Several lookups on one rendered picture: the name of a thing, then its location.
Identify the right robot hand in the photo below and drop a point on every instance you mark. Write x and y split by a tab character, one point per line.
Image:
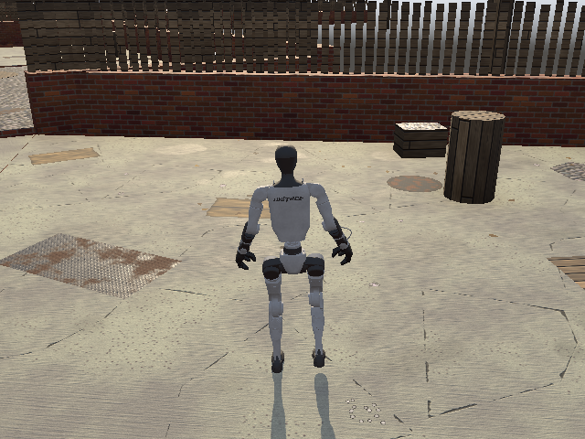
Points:
340	252

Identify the right robot thigh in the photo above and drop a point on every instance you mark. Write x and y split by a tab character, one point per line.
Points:
315	269

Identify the left robot upper arm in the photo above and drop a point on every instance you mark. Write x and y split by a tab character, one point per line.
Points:
260	194

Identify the right robot upper arm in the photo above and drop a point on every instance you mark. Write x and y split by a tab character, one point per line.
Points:
316	190

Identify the left robot forearm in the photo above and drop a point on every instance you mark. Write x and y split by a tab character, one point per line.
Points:
245	242

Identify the left robot hand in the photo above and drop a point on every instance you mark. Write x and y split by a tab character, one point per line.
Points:
246	257

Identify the right robot forearm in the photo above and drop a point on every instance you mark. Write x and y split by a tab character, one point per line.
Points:
339	236

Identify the robot left foot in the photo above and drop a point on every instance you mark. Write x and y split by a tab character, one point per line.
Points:
277	364

